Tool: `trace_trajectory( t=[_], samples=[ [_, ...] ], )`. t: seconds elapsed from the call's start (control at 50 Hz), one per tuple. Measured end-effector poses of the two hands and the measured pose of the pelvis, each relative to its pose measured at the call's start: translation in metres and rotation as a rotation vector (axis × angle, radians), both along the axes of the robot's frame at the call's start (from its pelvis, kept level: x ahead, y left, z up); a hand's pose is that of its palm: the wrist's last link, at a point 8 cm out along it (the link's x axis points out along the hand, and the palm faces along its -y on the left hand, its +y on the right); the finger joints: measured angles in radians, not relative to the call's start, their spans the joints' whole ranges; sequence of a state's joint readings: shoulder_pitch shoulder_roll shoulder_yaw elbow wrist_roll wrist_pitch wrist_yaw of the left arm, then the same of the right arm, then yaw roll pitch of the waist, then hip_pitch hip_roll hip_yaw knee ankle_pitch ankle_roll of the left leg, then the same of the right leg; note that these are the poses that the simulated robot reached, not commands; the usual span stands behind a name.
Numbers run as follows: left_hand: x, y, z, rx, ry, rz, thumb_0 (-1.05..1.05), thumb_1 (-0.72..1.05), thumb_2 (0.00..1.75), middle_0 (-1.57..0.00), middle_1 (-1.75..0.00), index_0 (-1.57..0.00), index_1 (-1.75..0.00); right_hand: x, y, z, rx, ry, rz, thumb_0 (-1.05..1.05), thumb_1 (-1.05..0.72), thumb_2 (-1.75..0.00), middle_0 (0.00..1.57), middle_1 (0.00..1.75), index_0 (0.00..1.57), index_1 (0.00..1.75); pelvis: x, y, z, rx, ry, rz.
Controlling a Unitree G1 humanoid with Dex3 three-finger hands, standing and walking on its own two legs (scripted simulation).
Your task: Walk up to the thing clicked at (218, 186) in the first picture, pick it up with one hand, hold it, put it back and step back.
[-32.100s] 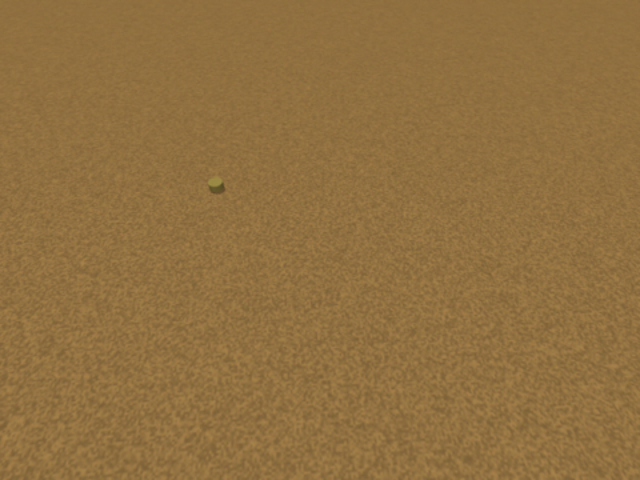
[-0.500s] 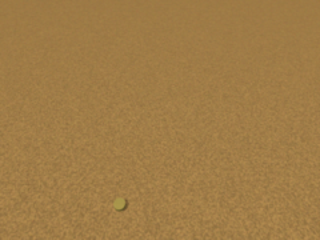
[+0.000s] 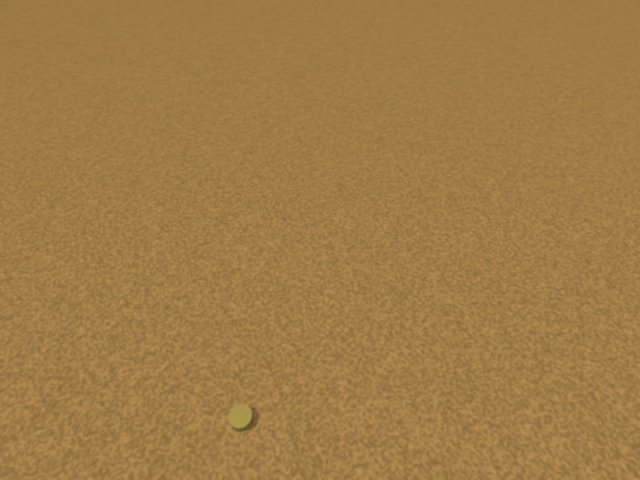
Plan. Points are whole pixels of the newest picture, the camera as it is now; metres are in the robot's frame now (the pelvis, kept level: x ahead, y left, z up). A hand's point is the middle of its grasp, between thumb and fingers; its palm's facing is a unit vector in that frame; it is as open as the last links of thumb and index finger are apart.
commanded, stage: walk up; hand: left
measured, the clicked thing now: (241, 417) +0.47 +0.24 -0.76
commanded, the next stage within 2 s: stand in 0.56 s
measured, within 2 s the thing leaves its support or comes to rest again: neither
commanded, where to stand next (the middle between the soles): +0.09 +0.00 m, yaw +0 degrees
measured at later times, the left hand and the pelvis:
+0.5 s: hand out of the picture +0.08 +0.26 -0.15, palm faces -0.01 -0.94 -0.34, open 7.4 cm; pelvis +0.00 +0.01 +0.00, yaw -1 degrees
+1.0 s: hand out of the picture +0.07 +0.26 -0.15, palm faces -0.03 -0.94 -0.35, open 7.4 cm; pelvis +0.00 +0.00 +0.00, yaw -1 degrees
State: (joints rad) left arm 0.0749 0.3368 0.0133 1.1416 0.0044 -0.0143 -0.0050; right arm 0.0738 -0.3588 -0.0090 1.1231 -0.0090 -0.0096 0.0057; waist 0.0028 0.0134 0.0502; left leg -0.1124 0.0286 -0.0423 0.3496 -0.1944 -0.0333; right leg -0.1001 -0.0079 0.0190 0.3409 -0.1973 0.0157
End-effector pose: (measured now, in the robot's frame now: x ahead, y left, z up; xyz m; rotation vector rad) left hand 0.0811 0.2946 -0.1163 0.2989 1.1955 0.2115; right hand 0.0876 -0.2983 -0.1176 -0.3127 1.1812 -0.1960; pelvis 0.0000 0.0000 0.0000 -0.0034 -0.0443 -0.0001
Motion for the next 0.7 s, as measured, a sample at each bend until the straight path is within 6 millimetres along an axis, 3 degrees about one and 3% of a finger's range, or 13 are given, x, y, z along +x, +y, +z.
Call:
trace_trajectory(
  t=[0.32, 0.7],
  samples=[
    [-0.007, 0.005, -0.001, 0.002, 0.027, -0.008, 0.01, 0.90, 0.90, -0.20, -0.30, -0.21, -0.30, -0.034, 0.004, -0.005, 0.003, 0.065, -0.030, 0.01, -0.90, -0.90, 0.20, 0.30, 0.20, 0.30, -0.003, 0.004, 0.000, 0.001, 0.000, -0.010],
    [-0.006, 0.007, -0.001, 0.006, 0.031, -0.014, 0.01, 0.90, 0.90, -0.20, -0.30, -0.21, -0.30, -0.021, 0.006, -0.003, 0.003, 0.044, -0.018, 0.01, -0.90, -0.90, 0.20, 0.30, 0.20, 0.30, -0.002, 0.006, 0.001, 0.003, 0.008, -0.012]
  ],
)
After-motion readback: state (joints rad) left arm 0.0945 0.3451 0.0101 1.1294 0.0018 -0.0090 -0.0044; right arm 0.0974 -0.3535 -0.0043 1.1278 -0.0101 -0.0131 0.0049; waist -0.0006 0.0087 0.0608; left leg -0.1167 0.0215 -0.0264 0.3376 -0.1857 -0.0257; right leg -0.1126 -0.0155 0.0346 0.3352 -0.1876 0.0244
